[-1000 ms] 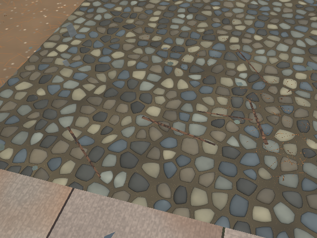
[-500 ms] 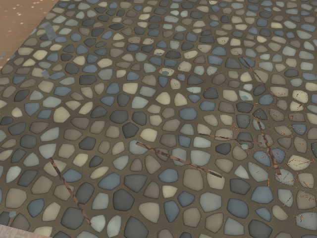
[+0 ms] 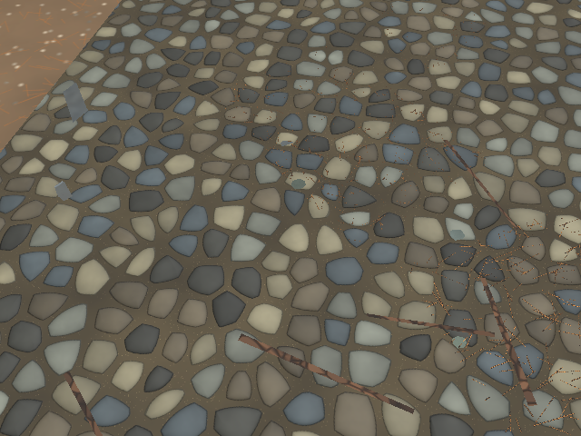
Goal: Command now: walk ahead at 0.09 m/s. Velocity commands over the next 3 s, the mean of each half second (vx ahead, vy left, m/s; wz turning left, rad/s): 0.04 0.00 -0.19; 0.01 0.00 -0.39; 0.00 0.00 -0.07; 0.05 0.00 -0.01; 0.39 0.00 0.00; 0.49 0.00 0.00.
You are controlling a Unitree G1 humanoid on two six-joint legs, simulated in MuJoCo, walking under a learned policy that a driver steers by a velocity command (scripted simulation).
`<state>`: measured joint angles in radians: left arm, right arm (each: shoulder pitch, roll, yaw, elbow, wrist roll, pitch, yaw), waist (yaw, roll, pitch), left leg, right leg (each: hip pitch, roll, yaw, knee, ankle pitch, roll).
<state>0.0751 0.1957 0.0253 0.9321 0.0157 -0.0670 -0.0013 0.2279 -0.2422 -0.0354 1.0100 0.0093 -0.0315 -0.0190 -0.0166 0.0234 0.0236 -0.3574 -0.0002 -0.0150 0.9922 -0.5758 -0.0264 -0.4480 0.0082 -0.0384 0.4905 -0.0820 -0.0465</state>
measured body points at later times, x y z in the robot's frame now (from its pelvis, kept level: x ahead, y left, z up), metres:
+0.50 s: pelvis +0.05 -0.01 -0.01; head +0.08 -0.03 +0.44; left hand +0.20 +0.26 -0.12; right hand +0.09 -0.30 -0.15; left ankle +0.02 +0.14 -0.71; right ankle +0.08 -0.09 -0.73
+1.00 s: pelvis +0.07 +0.02 +0.01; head +0.10 +0.03 +0.46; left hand +0.30 +0.23 -0.11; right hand +0.08 -0.28 -0.10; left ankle +0.12 +0.13 -0.73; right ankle +0.06 -0.09 -0.70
